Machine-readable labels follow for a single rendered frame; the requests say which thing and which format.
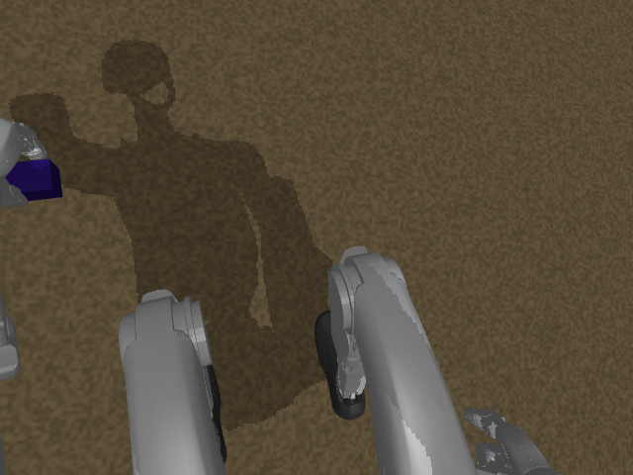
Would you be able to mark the left robot foot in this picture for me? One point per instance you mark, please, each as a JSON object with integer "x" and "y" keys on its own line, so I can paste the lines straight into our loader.
{"x": 217, "y": 411}

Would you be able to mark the right robot hand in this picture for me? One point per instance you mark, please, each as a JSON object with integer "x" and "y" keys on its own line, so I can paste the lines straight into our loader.
{"x": 516, "y": 453}

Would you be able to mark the left robot hand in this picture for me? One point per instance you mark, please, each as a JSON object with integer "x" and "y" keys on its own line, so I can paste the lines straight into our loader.
{"x": 16, "y": 140}

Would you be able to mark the left robot arm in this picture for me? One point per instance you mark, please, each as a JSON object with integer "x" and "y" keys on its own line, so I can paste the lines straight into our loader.
{"x": 10, "y": 365}

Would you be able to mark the right robot foot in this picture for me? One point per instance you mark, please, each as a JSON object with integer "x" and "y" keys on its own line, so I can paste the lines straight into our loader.
{"x": 327, "y": 356}

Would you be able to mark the small box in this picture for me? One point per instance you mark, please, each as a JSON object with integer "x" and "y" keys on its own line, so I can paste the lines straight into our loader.
{"x": 37, "y": 179}

